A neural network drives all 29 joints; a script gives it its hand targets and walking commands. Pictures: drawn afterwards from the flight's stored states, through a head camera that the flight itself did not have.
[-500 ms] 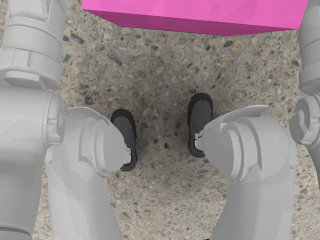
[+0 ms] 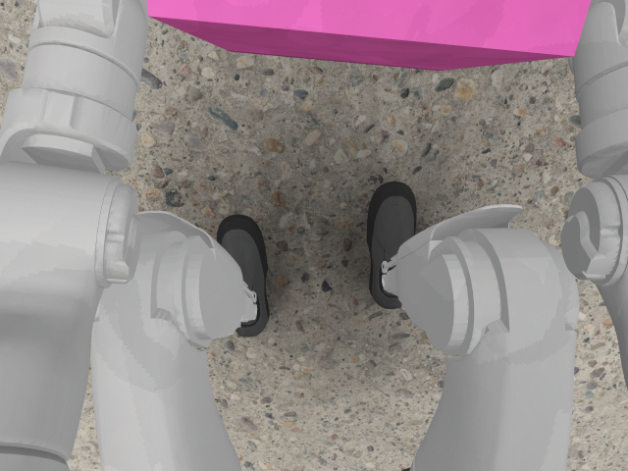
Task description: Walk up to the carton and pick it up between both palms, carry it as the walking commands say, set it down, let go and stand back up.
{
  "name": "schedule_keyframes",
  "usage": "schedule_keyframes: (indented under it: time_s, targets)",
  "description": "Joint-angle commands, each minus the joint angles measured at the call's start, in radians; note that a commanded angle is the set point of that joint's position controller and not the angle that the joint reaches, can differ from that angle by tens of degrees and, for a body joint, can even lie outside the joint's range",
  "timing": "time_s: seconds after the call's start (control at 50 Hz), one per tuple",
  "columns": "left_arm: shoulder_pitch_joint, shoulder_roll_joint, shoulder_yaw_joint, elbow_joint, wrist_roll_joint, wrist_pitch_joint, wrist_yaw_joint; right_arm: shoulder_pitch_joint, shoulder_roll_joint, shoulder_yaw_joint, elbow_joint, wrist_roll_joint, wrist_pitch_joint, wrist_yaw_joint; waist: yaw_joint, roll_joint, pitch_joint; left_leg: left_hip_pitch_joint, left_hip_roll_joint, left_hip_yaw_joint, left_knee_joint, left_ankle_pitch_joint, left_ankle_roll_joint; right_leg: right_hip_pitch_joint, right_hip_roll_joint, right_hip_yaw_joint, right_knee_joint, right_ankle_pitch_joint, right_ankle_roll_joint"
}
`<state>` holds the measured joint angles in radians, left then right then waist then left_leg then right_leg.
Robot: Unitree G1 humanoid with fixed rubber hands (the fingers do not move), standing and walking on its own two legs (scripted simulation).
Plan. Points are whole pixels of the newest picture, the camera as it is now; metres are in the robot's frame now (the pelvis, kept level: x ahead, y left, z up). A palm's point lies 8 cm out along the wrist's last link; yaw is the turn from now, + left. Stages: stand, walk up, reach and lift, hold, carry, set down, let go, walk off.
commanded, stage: reach and lift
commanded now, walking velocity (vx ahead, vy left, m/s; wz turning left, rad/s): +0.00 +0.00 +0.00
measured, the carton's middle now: out of the picture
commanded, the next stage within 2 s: none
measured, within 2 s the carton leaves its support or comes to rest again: leaves its support in 0.56 s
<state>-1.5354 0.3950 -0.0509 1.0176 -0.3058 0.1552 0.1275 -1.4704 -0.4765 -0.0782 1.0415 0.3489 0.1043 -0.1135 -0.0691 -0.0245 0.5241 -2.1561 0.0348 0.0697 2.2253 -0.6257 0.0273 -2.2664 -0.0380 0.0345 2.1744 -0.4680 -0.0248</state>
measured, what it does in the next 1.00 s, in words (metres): stands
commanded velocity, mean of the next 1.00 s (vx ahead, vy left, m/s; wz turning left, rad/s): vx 0.00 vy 0.00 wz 0.00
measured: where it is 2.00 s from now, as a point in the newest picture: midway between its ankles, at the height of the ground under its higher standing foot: (317, 280)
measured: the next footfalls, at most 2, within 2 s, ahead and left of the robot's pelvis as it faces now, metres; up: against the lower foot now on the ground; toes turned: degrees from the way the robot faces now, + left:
none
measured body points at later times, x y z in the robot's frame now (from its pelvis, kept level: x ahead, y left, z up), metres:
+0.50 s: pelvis +0.00 +0.00 +0.00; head +0.38 -0.03 +0.22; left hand +0.59 +0.11 -0.18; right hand +0.54 -0.26 -0.18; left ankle +0.11 +0.11 -0.33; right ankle +0.14 -0.12 -0.33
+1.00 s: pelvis -0.02 +0.01 +0.01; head +0.34 -0.02 +0.26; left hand +0.59 +0.12 -0.11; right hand +0.54 -0.25 -0.11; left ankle +0.11 +0.11 -0.33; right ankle +0.14 -0.12 -0.33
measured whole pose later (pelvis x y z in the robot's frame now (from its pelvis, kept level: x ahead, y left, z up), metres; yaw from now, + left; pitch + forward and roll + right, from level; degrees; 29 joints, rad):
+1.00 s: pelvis -0.02 +0.01 +0.01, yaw -1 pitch +26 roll +1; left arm -1.54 0.42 0.05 0.90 -0.29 0.37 0.12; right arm -1.48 -0.45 -0.14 0.89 0.27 0.34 -0.14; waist -0.07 0.00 0.53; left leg -2.08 0.03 0.07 2.22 -0.60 0.05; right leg -2.16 -0.04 0.04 2.15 -0.44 0.00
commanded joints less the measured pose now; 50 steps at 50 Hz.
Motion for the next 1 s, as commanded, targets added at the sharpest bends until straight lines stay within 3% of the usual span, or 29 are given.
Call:
schedule_keyframes:
  time_s: [0.0,0.06,0.08,0.1,0.18,0.2,0.22,0.26,0.28,0.3,0.34,0.4,0.46,0.48,0.5,0.52,0.56,0.6,0.64,0.66,0.72,0.78,0.8,0.82,0.86,0.88,0.9,0.94,0.98]
  targets:
    - [-0.639,-0.704,-0.14,-0.208,-0.009,-0.042,-0.204,-0.694,0.773,0.292,-0.238,0.023,0.0,0.22,0.032,-0.059,-1.538,0.389,-0.15,-0.018,-0.161,0.303,-0.002,0.987,0.07,-0.08,-0.092,0.413,0.027]
    - [-0.705,-0.71,-0.159,-0.278,-0.008,-0.033,-0.223,-0.7,0.84,0.281,-0.233,0.046,0.029,0.249,0.029,-0.014,-1.523,0.423,-0.132,-0.01,-0.169,0.27,0.011,0.943,0.07,-0.077,-0.087,0.381,0.028]
    - [-0.665,-0.716,-0.141,-0.21,0.023,-0.022,-0.23,-0.686,0.858,0.281,-0.199,0.049,0.034,0.258,0.075,0.007,-1.472,0.413,-0.125,0.004,-0.178,0.249,0.007,0.903,0.076,-0.071,-0.103,0.347,0.026]
    - [-0.644,-0.822,-0.146,-0.201,-0.01,-0.016,-0.239,-0.684,0.885,0.261,-0.206,0.026,0.034,0.266,0.018,-0.003,-1.467,0.46,-0.142,-0.03,-0.204,0.279,0.021,0.862,0.076,-0.098,-0.09,0.336,0.022]
    - [-0.609,-0.812,-0.151,-0.239,0.015,0.001,-0.266,-0.691,0.896,0.265,-0.253,0.03,0.046,0.289,0.03,0.002,-1.456,0.438,-0.139,-0.023,-0.188,0.285,0.015,0.846,0.069,-0.09,-0.094,0.355,0.023]
    - [-0.69,-0.834,-0.172,-0.297,-0.019,-0.004,-0.268,-0.667,0.892,0.25,-0.238,0.017,0.053,0.286,-0.024,0.007,-1.528,0.467,-0.128,-0.027,-0.188,0.278,0.007,0.879,0.066,-0.085,-0.102,0.356,0.008]
    - [-0.676,-0.811,-0.17,-0.292,0.003,-0.004,-0.268,-0.703,0.896,0.267,-0.25,0.029,0.052,0.289,0.018,0.034,-1.512,0.464,-0.134,-0.017,-0.175,0.292,0.01,0.855,0.07,-0.084,-0.095,0.369,0.013]
    - [-0.687,-0.819,-0.18,-0.34,-0.01,0.0,-0.262,-0.697,0.906,0.29,-0.288,0.038,0.053,0.291,0.018,-0.008,-1.614,0.476,-0.139,-0.018,-0.176,0.344,0.008,0.915,0.074,-0.09,-0.087,0.436,0.017]
    - [-0.624,-0.828,-0.161,-0.342,-0.001,0.003,-0.26,-0.727,0.902,0.305,-0.323,0.045,0.052,0.287,0.053,-0.008,-1.65,0.446,-0.147,-0.012,-0.177,0.365,0.011,0.975,0.074,-0.077,-0.079,0.469,0.016]
    - [-0.69,-0.827,-0.159,-0.331,-0.015,0.003,-0.258,-0.742,0.871,0.288,-0.322,0.031,0.06,0.285,-0.003,-0.057,-1.658,0.446,-0.145,-0.004,-0.164,0.335,0.013,0.984,0.065,-0.083,-0.087,0.447,0.021]
    - [-0.716,-0.787,-0.186,-0.415,-0.018,-0.004,-0.244,-0.736,0.891,0.293,-0.364,0.049,0.056,0.283,0.031,0.006,-1.734,0.5,-0.133,-0.02,-0.178,0.372,0.01,0.976,0.072,-0.082,-0.061,0.493,0.019]
    - [-0.743,-0.803,-0.216,-0.486,-0.054,0.008,-0.224,-0.755,0.862,0.32,-0.429,0.065,0.064,0.254,-0.009,-0.031,-1.977,0.632,-0.145,-0.009,-0.173,0.416,0.005,1.138,0.076,-0.079,-0.09,0.533,0.025]
    - [-0.8,-0.783,-0.239,-0.64,-0.076,0.02,-0.186,-0.858,0.838,0.339,-0.609,0.117,0.071,0.22,0.016,0.049,-2.24,0.814,-0.158,-0.009,-0.183,0.535,0.004,1.23,0.095,-0.077,-0.076,0.623,0.023]
    - [-0.851,-0.78,-0.256,-0.711,-0.091,0.021,-0.185,-0.803,0.841,0.349,-0.599,0.087,0.085,0.214,-0.032,-0.028,-2.272,0.778,-0.169,-0.016,-0.169,0.544,-0.005,1.283,0.101,-0.078,-0.095,0.661,0.027]
    - [-0.792,-0.792,-0.242,-0.689,-0.103,0.034,-0.171,-0.857,0.808,0.342,-0.713,0.096,0.085,0.2,-0.029,0.004,-2.354,0.834,-0.169,-0.02,-0.186,0.582,0.01,1.309,0.102,-0.082,-0.078,0.691,0.031]
    - [-0.811,-0.753,-0.238,-0.717,-0.088,0.032,-0.17,-0.795,0.85,0.344,-0.666,0.088,0.1,0.2,-0.024,-0.045,-2.347,0.835,-0.17,-0.011,-0.189,0.581,0.006,1.307,0.112,-0.092,-0.105,0.679,0.039]
    - [-0.734,-0.809,-0.237,-0.61,-0.096,0.059,-0.173,-0.79,0.813,0.31,-0.624,0.064,0.1,0.179,-0.056,-0.009,-2.308,0.81,-0.17,-0.011,-0.198,0.542,0.0,1.283,0.104,-0.095,-0.118,0.631,0.025]
    - [-0.813,-0.807,-0.218,-0.682,-0.103,0.069,-0.182,-0.801,0.827,0.276,-0.643,0.06,0.121,0.181,-0.087,-0.029,-2.329,0.761,-0.171,0.007,-0.204,0.482,-0.002,1.356,0.1,-0.096,-0.132,0.631,0.018]
    - [-0.842,-0.839,-0.259,-0.723,-0.119,0.082,-0.179,-0.803,0.79,0.257,-0.687,0.03,0.134,0.183,-0.115,0.053,-2.394,0.877,-0.166,-0.016,-0.207,0.55,-0.018,1.263,0.101,-0.108,-0.126,0.614,0.014]
    - [-0.773,-0.803,-0.208,-0.582,-0.071,0.087,-0.181,-0.755,0.803,0.249,-0.538,0.042,0.138,0.181,-0.054,0.081,-2.232,0.784,-0.163,0.015,-0.209,0.473,-0.019,1.195,0.1,-0.092,-0.143,0.511,0.016]
    - [-0.799,-0.87,-0.23,-0.673,-0.08,0.102,-0.202,-0.773,0.861,0.256,-0.614,0.009,0.155,0.2,-0.101,0.046,-2.311,0.817,-0.171,-0.01,-0.24,0.464,-0.011,1.264,0.104,-0.111,-0.168,0.528,0.006]
    - [-0.859,-0.841,-0.164,-0.633,-0.069,0.117,-0.188,-0.863,0.878,0.255,-0.63,0.022,0.176,0.206,-0.06,-0.011,-2.294,0.841,-0.178,-0.026,-0.268,0.42,0.011,1.225,0.106,-0.112,-0.169,0.437,0.021]
    - [-0.891,-0.86,-0.218,-0.705,-0.1,0.13,-0.189,-0.876,0.806,0.253,-0.706,0.016,0.179,0.206,-0.094,0.036,-2.385,0.913,-0.168,-0.038,-0.281,0.417,-0.005,1.227,0.106,-0.129,-0.174,0.435,0.008]
    - [-0.84,-0.901,-0.187,-0.552,-0.075,0.139,-0.196,-0.885,0.841,0.256,-0.655,0.024,0.186,0.21,-0.067,0.04,-2.285,0.871,-0.166,-0.009,-0.273,0.399,-0.003,1.188,0.104,-0.114,-0.193,0.397,0.009]
    - [-0.877,-0.904,-0.207,-0.627,-0.072,0.147,-0.194,-0.916,0.837,0.22,-0.678,-0.001,0.189,0.225,-0.107,0.038,-2.331,0.928,-0.174,-0.041,-0.284,0.415,-0.003,1.136,0.102,-0.138,-0.178,0.386,0.008]
    - [-0.838,-0.927,-0.19,-0.589,-0.039,0.157,-0.192,-0.899,0.874,0.227,-0.651,0.008,0.202,0.231,-0.083,0.068,-2.278,0.946,-0.167,-0.048,-0.301,0.407,-0.001,1.094,0.1,-0.145,-0.185,0.35,0.019]
    - [-0.873,-0.936,-0.164,-0.591,-0.048,0.155,-0.2,-0.891,0.906,0.219,-0.635,0.003,0.207,0.241,-0.099,0.009,-2.295,0.925,-0.172,-0.045,-0.306,0.372,0.008,1.133,0.107,-0.15,-0.215,0.353,0.013]
    - [-0.818,-0.983,-0.16,-0.538,-0.022,0.169,-0.212,-0.842,0.889,0.172,-0.581,-0.038,0.215,0.256,-0.126,0.039,-2.202,0.899,-0.17,-0.065,-0.327,0.356,0.0,1.05,0.1,-0.167,-0.203,0.322,0.01]
    - [-0.888,-0.958,-0.178,-0.643,-0.035,0.172,-0.218,-0.868,0.905,0.178,-0.635,-0.039,0.225,0.264,-0.107,0.086,-2.297,0.959,-0.173,-0.066,-0.318,0.383,-0.005,1.082,0.113,-0.148,-0.209,0.342,0.001]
